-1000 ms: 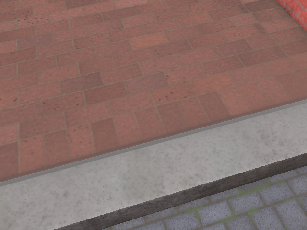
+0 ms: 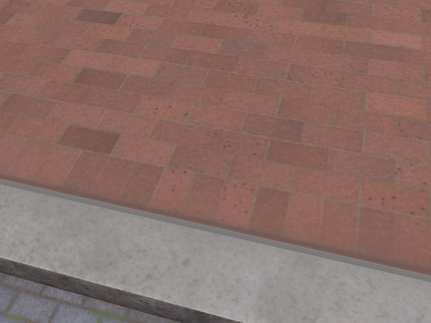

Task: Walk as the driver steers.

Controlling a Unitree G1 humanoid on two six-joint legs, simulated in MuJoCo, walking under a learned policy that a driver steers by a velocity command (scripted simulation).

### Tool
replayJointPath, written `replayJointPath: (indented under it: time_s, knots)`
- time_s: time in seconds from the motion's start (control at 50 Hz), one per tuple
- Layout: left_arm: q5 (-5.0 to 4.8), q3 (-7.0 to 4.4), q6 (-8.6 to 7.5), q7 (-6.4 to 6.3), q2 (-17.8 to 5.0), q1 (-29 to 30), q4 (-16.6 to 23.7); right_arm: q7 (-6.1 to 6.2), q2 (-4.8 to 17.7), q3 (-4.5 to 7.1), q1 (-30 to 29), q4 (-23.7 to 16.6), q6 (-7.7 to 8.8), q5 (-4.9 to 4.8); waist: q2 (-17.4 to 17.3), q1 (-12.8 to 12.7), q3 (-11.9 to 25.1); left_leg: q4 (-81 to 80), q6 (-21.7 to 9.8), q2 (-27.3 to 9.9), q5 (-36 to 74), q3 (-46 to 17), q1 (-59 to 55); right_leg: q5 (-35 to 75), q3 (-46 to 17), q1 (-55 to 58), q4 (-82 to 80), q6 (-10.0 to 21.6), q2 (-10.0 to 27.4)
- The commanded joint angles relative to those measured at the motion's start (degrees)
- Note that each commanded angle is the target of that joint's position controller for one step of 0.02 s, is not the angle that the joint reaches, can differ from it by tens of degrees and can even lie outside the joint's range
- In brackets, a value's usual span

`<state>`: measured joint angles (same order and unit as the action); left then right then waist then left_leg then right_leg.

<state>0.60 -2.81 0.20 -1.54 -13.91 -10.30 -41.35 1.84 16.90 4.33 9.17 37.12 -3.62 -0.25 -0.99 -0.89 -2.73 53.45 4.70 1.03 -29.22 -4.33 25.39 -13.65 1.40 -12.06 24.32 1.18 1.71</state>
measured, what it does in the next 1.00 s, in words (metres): goes down: right foot 0.04 m lower, then left foot 0.04 m lower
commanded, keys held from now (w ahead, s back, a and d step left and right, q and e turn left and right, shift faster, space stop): no key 0.10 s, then w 0.90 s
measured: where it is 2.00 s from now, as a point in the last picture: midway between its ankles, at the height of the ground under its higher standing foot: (248, 229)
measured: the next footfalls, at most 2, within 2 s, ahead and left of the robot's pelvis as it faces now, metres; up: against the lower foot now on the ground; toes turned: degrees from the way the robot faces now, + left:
right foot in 0.50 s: -0.05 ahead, -0.09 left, +0.00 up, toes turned -4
left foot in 0.94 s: +0.28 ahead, +0.08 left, -0.04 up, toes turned +4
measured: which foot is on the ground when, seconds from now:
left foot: down 0.00-0.46, up 0.48-0.92, down 0.94-1.00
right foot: down 0.00-0.24, up 0.26-0.48, down 0.50-0.94, up 0.96-1.00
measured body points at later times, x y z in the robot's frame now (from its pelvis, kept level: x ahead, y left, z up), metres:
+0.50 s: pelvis -0.01 -0.01 -0.01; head -0.01 -0.02 +0.44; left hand +0.02 +0.28 -0.13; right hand +0.11 -0.28 -0.14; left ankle -0.02 +0.13 -0.71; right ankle -0.08 -0.09 -0.75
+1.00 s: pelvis +0.18 +0.01 -0.05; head +0.22 +0.02 +0.40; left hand +0.10 +0.25 -0.19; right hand +0.37 -0.20 -0.16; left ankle +0.24 +0.08 -0.78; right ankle -0.04 -0.11 -0.66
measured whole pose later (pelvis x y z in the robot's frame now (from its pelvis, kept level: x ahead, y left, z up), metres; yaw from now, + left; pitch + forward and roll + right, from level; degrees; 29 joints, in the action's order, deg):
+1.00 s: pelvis +0.18 +0.01 -0.05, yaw +1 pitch +1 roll -1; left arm -0.6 -1.6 -3.6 -1.4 -11.3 -25.6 -58.3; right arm -0.1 11.4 0.9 2.8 47.4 4.7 3.1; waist -0.9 -4.0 -3.3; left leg 27.5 -5.8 2.0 -8.3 4.5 20.0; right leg -30.8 -1.1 -7.9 63.6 3.6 -2.8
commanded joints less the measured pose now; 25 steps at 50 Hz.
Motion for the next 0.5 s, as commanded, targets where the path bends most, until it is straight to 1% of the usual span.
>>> replayJointPath:
  time_s: [0.02, 0.04, 0.06, 0.08, 0.1, 0.12, 0.14, 0.16, 0.18, 0.2, 0.22, 0.24, 0.26, 0.28, 0.3, 0.32, 0.34, 0.36, 0.38, 0.4, 0.42, 0.44, 0.46, 0.48, 0.5]
  knots:
    - [-0.64, -2.70, -0.72, 0.59, -11.40, 0.95, 3.14, -0.02, 4.28, 0.38, -2.52, -5.10, 1.11, -0.07, 10.03, -1.08, 8.37, -10.08, -0.84, -0.48, 6.71, 3.60, -3.62, 36.22, -9.05, 8.36, -3.22, 11.77, 12.65]
    - [-0.88, -2.57, -0.85, 0.72, -11.47, 0.50, 2.66, 0.13, 5.14, 0.72, -1.86, -4.15, 1.16, -0.08, 7.58, -1.11, 8.91, -12.53, -1.89, 0.06, 10.18, 3.72, -5.65, 36.00, -8.38, 8.01, -3.16, 11.18, 12.20]
    - [-1.13, -2.43, -0.95, 0.87, -11.67, 0.59, 2.06, 0.22, 5.30, 0.92, -1.30, -3.21, 1.18, -0.02, 5.10, -0.82, 9.29, -14.38, -3.03, 0.69, 12.93, 3.98, -7.66, 34.70, -7.15, 7.33, -3.23, 10.29, 11.56]
    - [-1.37, -2.26, -1.01, 0.96, -11.49, 0.83, 1.30, 0.27, 4.47, 0.83, -1.25, -2.58, 1.15, 0.22, 3.93, -0.44, 9.60, -15.80, -4.09, 1.19, 15.25, 4.27, -10.02, 32.40, -5.93, 6.15, -3.38, 9.32, 10.89]
    - [-1.57, -2.02, -0.99, 1.08, -11.01, 1.25, 0.50, 0.29, 3.44, 0.67, -1.45, -2.18, 1.07, 0.53, 3.76, -0.10, 9.77, -16.80, -5.15, 1.37, 16.98, 4.38, -12.25, 29.20, -4.91, 4.74, -3.55, 8.24, 10.34]
    - [-1.49, -1.50, -0.94, 1.30, -9.53, 0.92, -0.62, 0.17, 1.90, 0.34, -0.94, -1.56, 0.97, 0.86, 3.64, 0.25, 10.83, -18.13, -6.19, 1.44, 18.37, 4.58, -15.80, 19.98, -3.51, 2.73, -4.97, 6.91, 9.36]
    - [0.57, -0.32, 0.02, 2.22, -6.77, -3.33, -3.05, -1.31, -1.76, -0.96, 1.35, 0.19, 0.72, 3.37, 4.29, 0.45, 9.89, -19.31, -7.48, 4.30, 17.13, 7.61, -19.34, 8.77, -1.17, 1.02, -4.82, 2.31, 5.27]
    - [0.93, -0.40, 0.76, 2.73, -6.97, -3.57, -3.96, -2.22, -1.99, -0.88, 2.37, 1.12, 0.69, 3.96, 5.33, 1.04, 8.40, -19.34, -8.61, 4.75, 17.73, 8.60, -21.29, -4.40, -0.20, -2.54, -5.81, 0.41, 3.76]
    - [0.93, -0.63, 1.31, 3.00, -8.12, -3.03, -3.97, -2.71, -0.83, -0.48, 3.08, 1.82, 0.72, 4.15, 5.96, 1.79, 6.28, -18.81, -9.72, 4.59, 16.47, 8.97, -22.85, -14.05, -0.58, -6.79, -6.97, -0.56, 3.41]
    - [0.86, -0.74, 1.68, 3.19, -8.90, -1.95, -3.86, -2.89, 0.24, -0.17, 3.39, 2.32, 0.83, 4.15, 5.67, 2.74, 3.76, -19.07, -10.51, 3.82, 15.21, 8.58, -23.58, -18.79, -1.19, -10.90, -7.49, -0.75, 3.43]
    - [0.62, -0.67, 1.82, 3.37, -9.01, -0.46, -3.52, -2.80, 1.31, 0.10, 4.47, 2.99, 1.03, 4.17, 3.78, 3.93, 2.06, -20.64, -11.23, 2.24, 13.75, 6.71, -23.95, -19.99, -1.09, -13.70, -6.20, -1.00, 2.92]
    - [0.36, -0.37, 1.76, 3.55, -8.15, 1.66, -2.81, -2.42, 2.94, 0.47, 6.83, 4.02, 1.35, 4.32, -1.11, 5.39, 1.12, -25.26, -12.48, -1.21, 9.93, 1.64, -23.68, -17.55, 0.87, -15.48, -1.05, -1.89, 1.00]
    - [0.33, -0.01, 1.58, 3.76, -6.53, 4.43, -2.00, -1.74, 5.08, 0.99, 10.61, 5.37, 1.69, 4.27, -8.02, 7.51, 1.19, -34.07, -14.67, -6.94, 4.58, -6.89, -23.59, -13.41, 4.02, -16.62, 10.00, -3.02, -2.47]
    - [0.63, -0.41, 1.19, 4.04, -7.02, 7.40, -1.56, -1.11, 5.40, 1.04, 12.47, 6.15, 2.51, 4.05, -7.30, 8.68, 0.46, -41.15, -15.51, -12.17, 11.01, -12.30, -24.64, -16.35, 1.57, -18.57, 22.06, -2.70, -2.86]
    - [0.26, 0.08, 2.05, 3.75, -5.93, 1.73, -0.75, -0.65, 11.44, 2.60, 8.50, 5.15, 2.87, 3.63, -15.52, 4.81, 2.45, -47.82, -20.62, -20.03, 1.10, -25.22, -18.03, -17.52, -1.30, -17.67, 26.90, -2.62, -1.89]
    - [0.23, -0.91, 2.52, 3.28, -9.00, -0.94, -2.62, -1.01, 9.04, 2.63, -0.04, 4.14, 3.11, 2.95, -11.80, 0.54, -0.07, -48.26, -19.62, -19.07, -2.45, -24.15, -10.12, -13.21, -2.73, -12.88, 30.65, -2.67, 2.14]
    - [-0.20, -1.52, 2.46, 3.19, -10.05, -3.94, -4.09, -1.64, 5.79, 1.73, -5.26, 3.74, 3.59, 2.45, -10.79, -2.75, 1.14, -46.68, -16.82, -15.63, 3.91, -18.11, -5.33, -11.79, -1.89, -5.36, 29.89, -2.70, 2.82]
    - [-0.77, -1.83, 2.52, 3.15, -10.14, -8.62, -6.21, -2.37, 4.41, 1.40, -8.48, 3.95, 3.84, 2.91, -10.21, -5.60, 3.45, -45.53, -14.44, -11.73, 9.62, -10.68, -4.08, -13.15, 0.83, 2.08, 27.23, -2.43, 1.93]
    - [-0.79, -2.19, 2.65, 3.08, -9.98, -12.05, -7.26, -2.34, 4.34, 1.61, -9.18, 4.80, 4.09, 3.34, -9.48, -7.21, 4.82, -44.18, -12.83, -9.14, 12.18, -5.96, -3.11, -14.61, 2.35, 8.42, 23.42, -1.60, 1.67]
    - [-0.69, -2.05, 2.87, 3.00, -8.77, -15.31, -8.60, -2.15, 4.40, 1.87, -9.41, 5.79, 4.02, 4.04, -8.48, -8.33, 4.80, -41.25, -12.27, -7.16, 11.84, -3.09, -3.29, -14.92, 4.00, 12.24, 18.97, -1.08, 1.28]
    - [-0.48, -1.75, 2.99, 2.76, -6.95, -18.48, -9.94, -1.91, 3.87, 1.95, -9.55, 6.55, 3.74, 4.24, -6.47, -9.25, 3.48, -36.40, -12.49, -5.73, 9.64, -1.91, -2.82, -13.44, 5.00, 14.97, 11.61, -0.67, 1.24]
    - [-2.20, -2.16, 0.96, 1.45, -5.51, -21.85, -13.05, -0.63, 1.49, 1.38, -11.55, 4.22, 4.29, -2.98, -3.12, -10.43, 3.06, -24.81, -11.50, -5.06, 9.78, -0.15, 8.40, -2.83, 3.00, 23.65, 3.11, 0.19, 3.13]
    - [-2.22, -1.62, -0.43, 1.43, -3.46, -27.20, -15.87, -0.40, -0.92, 0.10, -11.40, 4.45, 4.29, -2.26, 3.37, -12.28, 2.01, -9.50, -11.18, -0.81, 4.97, 3.97, 11.54, -5.45, 0.99, 26.25, -5.38, 0.12, 3.37]
    - [-1.45, -0.05, -1.68, 2.25, 0.21, -29.72, -16.94, -0.84, -3.22, -0.34, -10.34, 4.15, 4.48, -1.22, 6.63, -10.29, 3.55, 8.27, -10.78, 1.02, -3.07, 3.97, 21.53, -7.24, -6.59, 30.93, 0.54, -0.53, 8.11]
    - [-1.44, 1.45, -2.53, 2.80, 0.29, -25.24, -14.86, -1.88, -7.11, -1.67, -6.57, 3.74, 5.13, -1.74, 8.45, -4.24, 2.74, 18.05, -11.31, 0.10, -1.60, 0.26, 28.43, 5.90, -11.30, 25.38, 6.12, -0.47, 10.68]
